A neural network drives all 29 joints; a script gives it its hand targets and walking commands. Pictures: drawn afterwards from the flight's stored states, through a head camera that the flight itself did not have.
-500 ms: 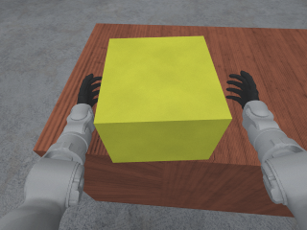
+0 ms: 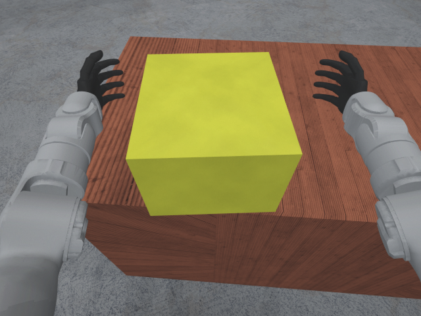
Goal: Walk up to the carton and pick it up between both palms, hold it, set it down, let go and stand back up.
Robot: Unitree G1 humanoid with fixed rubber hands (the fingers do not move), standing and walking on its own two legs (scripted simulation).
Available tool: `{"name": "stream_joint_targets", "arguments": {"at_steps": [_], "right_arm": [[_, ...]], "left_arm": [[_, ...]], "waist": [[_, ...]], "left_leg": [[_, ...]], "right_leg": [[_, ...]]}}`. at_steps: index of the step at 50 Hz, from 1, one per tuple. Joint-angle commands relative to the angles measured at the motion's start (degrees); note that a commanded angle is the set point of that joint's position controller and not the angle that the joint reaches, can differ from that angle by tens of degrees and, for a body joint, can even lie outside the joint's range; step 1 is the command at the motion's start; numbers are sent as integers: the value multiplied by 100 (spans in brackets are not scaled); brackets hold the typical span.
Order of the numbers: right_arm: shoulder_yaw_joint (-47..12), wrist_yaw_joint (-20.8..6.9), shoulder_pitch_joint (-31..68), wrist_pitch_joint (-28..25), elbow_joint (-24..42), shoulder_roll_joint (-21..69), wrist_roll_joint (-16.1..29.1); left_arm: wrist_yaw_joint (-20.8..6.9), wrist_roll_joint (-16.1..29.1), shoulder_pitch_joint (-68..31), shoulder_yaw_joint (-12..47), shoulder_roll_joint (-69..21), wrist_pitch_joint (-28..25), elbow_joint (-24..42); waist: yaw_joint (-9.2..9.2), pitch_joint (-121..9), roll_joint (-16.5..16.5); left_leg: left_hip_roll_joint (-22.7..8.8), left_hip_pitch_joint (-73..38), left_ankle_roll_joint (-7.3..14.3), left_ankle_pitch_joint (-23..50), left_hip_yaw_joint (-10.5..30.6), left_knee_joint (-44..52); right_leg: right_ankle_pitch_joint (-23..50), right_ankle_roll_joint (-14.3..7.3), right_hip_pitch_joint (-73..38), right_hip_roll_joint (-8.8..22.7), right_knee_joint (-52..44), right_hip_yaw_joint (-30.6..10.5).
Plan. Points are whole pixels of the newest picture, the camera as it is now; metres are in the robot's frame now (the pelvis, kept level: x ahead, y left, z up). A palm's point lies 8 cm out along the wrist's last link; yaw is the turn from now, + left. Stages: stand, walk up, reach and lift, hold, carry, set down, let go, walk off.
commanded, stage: set down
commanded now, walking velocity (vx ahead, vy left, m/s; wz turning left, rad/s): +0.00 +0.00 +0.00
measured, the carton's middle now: (210, 132) +0.50 +0.05 +0.05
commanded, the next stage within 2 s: none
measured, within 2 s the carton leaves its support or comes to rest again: neither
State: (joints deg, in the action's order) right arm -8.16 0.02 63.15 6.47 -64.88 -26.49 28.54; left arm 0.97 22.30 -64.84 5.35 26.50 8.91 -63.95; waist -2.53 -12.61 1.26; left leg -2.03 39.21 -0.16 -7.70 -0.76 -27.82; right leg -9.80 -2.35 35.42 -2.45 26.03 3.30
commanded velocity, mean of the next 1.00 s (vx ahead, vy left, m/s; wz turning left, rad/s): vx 0.00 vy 0.00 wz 0.00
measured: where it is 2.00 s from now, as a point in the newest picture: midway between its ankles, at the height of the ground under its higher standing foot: outside the picture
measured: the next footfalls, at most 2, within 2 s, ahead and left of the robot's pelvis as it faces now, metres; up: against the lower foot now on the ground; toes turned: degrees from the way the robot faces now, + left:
none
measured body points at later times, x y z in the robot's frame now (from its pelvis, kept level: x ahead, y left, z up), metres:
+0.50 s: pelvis +0.01 +0.00 +0.01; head +0.04 +0.02 +0.46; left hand +0.45 +0.27 +0.20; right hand +0.47 -0.21 +0.20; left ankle +0.04 +0.12 -0.73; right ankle +0.01 -0.09 -0.73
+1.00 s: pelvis +0.02 +0.01 +0.02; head +0.02 +0.02 +0.47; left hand +0.38 +0.26 +0.14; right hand +0.39 -0.23 +0.13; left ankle +0.04 +0.12 -0.73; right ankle +0.01 -0.10 -0.73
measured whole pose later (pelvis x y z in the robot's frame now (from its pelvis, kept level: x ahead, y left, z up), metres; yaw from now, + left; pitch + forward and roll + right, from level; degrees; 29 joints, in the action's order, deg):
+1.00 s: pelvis +0.02 +0.01 +0.02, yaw +0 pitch +3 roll +0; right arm 1.6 0.1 26.4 17.1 -26.2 -23.4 24.2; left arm 0.2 14.1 -25.9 -9.3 21.6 28.5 -15.8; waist -0.8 -2.9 1.2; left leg -0.7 14.9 0.4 -7.7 -1.9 -19.8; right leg -9.9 -1.6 11.9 -1.6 18.9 1.3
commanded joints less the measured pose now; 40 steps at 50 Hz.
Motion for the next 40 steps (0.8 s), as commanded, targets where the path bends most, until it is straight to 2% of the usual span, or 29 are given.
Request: {"name": "stream_joint_targets", "arguments": {"at_steps": [1, 6, 12, 16, 18, 22, 25, 27, 30, 34, 38, 40], "right_arm": [[442, 61, 2968, 119, 768, -1270, -98], [509, 28, 3131, 385, 1070, -1374, -86], [515, -44, 3085, 714, 1004, -1399, -3], [457, -41, 2768, 795, 1402, -1419, 60], [460, -36, 2431, 847, 1477, -1378, 101], [466, -9, 1511, 854, 1791, -1242, 129], [648, 22, 932, 763, 2368, -1222, 62], [834, 39, 615, 661, 2996, -1195, -52], [1091, 62, 263, 599, 3726, -1101, -228], [1350, 44, 16, 610, 4590, -1029, -409], [1446, 12, -437, 719, 4890, -1017, -459], [1450, 25, -764, 755, 4929, -1006, -436]], "left_arm": [[26, -10, -2967, -203, 1170, 167, 986], [86, -15, -3104, -238, 1239, 579, 1312], [93, -68, -3119, -246, 1250, 975, 1461], [42, -248, -2625, -530, 1333, 1173, 1769], [-17, -351, -2288, -645, 1319, 1279, 1981], [-125, -667, -1319, -993, 1199, 1428, 2707], [-190, -819, -630, -1215, 1120, 1506, 3474], [-198, -857, -249, -1375, 1097, 1520, 4048], [-155, -787, 115, -1489, 1058, 1489, 4693], [-24, -582, 381, -1548, 1068, 1461, 5192], [46, -537, 782, -1646, 1036, 1529, 5460], [36, -581, 1074, -1713, 977, 1601, 5632]], "waist": [[152, -3578, -221], [138, -3577, -395], [147, -3188, -563], [58, -3207, -369], [85, -2954, -315], [77, -2587, -314], [156, -2318, -355], [182, -2298, -348], [242, -2128, -299], [206, -2124, -219], [136, -2083, -188], [146, -2074, -204]], "left_leg": [[153, -2613, -48, 1235, 64, 147], [145, -3019, -135, 1553, 90, 153], [147, -3081, -137, 1402, 98, 305], [186, -3109, -92, 1649, 53, 386], [207, -3078, -69, 1683, 42, 474], [255, -3231, -59, 1960, -9, 587], [284, -3522, -91, 2179, -19, 599], [306, -3671, -99, 2218, -40, 586], [318, -3704, -77, 2025, -32, 591], [298, -3624, -18, 1519, -32, 623], [267, -3646, -2, 1406, -19, 658], [276, -3743, -24, 1587, -28, 641]], "right_leg": [[1799, 449, -1881, 17, -207, -111], [1884, 396, -1907, -23, -335, -54], [1647, 364, -1993, 23, -473, -74], [2064, 432, -2549, 22, -459, -139], [2169, 444, -2800, 23, -467, -172], [2417, 455, -3210, 12, -540, -229], [2450, 448, -3265, -30, -631, -212], [2359, 430, -3257, -43, -678, -199], [2084, 393, -3150, -33, -729, -205], [1489, 351, -2896, -12, -749, -248], [1281, 315, -2869, -8, -742, -293], [1459, 329, -2943, -16, -731, -309]]}}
